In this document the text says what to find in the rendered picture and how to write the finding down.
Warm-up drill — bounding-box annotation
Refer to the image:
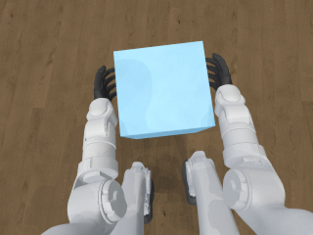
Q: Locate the left robot upper arm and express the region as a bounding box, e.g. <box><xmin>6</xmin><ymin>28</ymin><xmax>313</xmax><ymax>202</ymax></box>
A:
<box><xmin>41</xmin><ymin>178</ymin><xmax>127</xmax><ymax>235</ymax></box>

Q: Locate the robot right hand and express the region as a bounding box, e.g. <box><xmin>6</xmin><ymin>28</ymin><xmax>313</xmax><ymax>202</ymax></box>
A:
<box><xmin>205</xmin><ymin>53</ymin><xmax>233</xmax><ymax>91</ymax></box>

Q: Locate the left robot foot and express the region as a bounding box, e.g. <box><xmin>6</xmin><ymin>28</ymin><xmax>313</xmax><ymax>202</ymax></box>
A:
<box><xmin>144</xmin><ymin>179</ymin><xmax>155</xmax><ymax>224</ymax></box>

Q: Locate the right robot upper arm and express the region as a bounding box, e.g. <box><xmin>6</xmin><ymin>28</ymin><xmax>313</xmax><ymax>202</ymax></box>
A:
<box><xmin>222</xmin><ymin>166</ymin><xmax>313</xmax><ymax>235</ymax></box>

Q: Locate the left robot forearm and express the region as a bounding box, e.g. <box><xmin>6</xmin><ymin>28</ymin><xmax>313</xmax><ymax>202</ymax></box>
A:
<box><xmin>67</xmin><ymin>98</ymin><xmax>118</xmax><ymax>214</ymax></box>

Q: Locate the carton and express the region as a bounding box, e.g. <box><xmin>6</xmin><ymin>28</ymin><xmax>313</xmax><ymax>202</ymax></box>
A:
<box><xmin>113</xmin><ymin>41</ymin><xmax>215</xmax><ymax>139</ymax></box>

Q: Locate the robot left hand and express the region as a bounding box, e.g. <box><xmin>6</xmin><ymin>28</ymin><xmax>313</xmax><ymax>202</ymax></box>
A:
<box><xmin>93</xmin><ymin>65</ymin><xmax>117</xmax><ymax>101</ymax></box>

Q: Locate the robot foot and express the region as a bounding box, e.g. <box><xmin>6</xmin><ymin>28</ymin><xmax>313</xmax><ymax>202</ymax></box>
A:
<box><xmin>144</xmin><ymin>179</ymin><xmax>155</xmax><ymax>224</ymax></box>
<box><xmin>182</xmin><ymin>160</ymin><xmax>197</xmax><ymax>206</ymax></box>

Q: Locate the right robot foot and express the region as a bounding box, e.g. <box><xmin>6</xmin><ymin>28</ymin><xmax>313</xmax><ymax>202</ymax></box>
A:
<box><xmin>182</xmin><ymin>160</ymin><xmax>197</xmax><ymax>206</ymax></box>

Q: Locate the right robot forearm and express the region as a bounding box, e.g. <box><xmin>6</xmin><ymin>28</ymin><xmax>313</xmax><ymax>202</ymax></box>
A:
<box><xmin>214</xmin><ymin>84</ymin><xmax>286</xmax><ymax>199</ymax></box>

